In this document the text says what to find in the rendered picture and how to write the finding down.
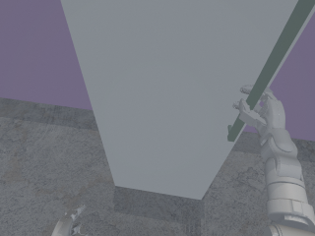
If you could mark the robot left hand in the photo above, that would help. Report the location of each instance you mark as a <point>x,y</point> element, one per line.
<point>65,226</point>

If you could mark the robot right hand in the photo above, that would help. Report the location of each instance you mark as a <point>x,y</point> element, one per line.
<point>270,115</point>

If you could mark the robot right forearm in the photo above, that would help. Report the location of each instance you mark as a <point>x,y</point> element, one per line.
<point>287,200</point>

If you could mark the handle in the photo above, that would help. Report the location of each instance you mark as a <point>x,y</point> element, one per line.
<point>296,20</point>

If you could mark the robot right upper arm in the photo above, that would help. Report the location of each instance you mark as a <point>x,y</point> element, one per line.
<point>282,230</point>

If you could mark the fridge door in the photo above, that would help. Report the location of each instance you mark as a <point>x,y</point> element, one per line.
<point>162,76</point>

